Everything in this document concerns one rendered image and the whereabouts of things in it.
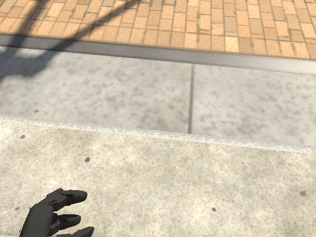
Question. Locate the left robot hand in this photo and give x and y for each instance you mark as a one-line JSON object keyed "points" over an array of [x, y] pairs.
{"points": [[43, 221]]}

